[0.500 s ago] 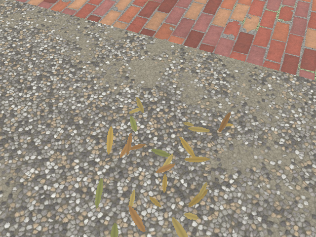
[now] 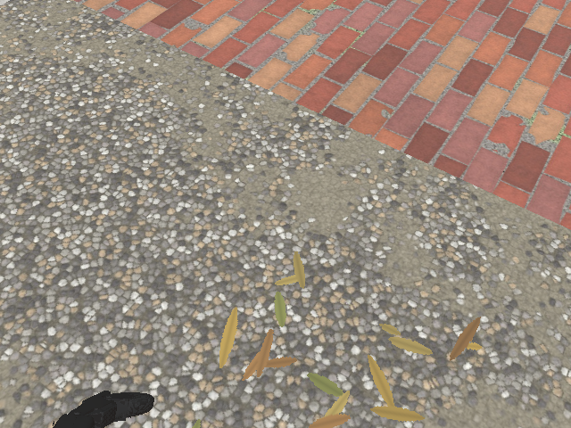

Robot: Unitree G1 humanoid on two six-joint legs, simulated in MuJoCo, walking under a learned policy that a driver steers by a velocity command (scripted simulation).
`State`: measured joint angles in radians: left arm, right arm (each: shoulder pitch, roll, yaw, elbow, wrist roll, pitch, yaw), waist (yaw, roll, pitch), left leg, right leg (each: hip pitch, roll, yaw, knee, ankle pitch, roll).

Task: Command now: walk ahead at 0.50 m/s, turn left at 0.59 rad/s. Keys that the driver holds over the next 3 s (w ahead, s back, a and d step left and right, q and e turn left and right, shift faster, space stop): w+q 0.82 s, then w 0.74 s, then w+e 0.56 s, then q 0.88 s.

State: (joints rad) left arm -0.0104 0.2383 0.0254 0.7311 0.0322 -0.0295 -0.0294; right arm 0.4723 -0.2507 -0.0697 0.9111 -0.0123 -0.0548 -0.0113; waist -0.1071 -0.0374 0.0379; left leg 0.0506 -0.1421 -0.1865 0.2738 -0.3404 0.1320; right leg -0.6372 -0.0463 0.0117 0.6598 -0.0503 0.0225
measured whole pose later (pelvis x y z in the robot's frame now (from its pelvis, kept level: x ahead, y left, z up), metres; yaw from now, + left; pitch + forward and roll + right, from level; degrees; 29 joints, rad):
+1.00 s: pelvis +0.50 +0.15 +0.01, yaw +33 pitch +2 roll +1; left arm 0.12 0.27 0.03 0.71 0.04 -0.01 -0.03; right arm 0.43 -0.26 -0.05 0.83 0.00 -0.06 0.01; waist -0.06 -0.05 0.03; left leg -0.01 -0.15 -0.11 0.24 -0.24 0.12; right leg -0.67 -0.11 0.00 0.76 -0.05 0.03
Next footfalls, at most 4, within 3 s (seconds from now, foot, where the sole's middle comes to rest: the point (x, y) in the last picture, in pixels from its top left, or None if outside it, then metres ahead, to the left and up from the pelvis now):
0.08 right None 0.23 -0.12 -0.77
0.60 left None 0.43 0.17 -0.77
1.16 right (177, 298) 0.79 0.19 -0.77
1.66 left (53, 270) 0.90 0.52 -0.77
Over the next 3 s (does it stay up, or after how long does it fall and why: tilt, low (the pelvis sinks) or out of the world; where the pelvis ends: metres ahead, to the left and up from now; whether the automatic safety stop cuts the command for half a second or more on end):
stays up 1.16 0.54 0.01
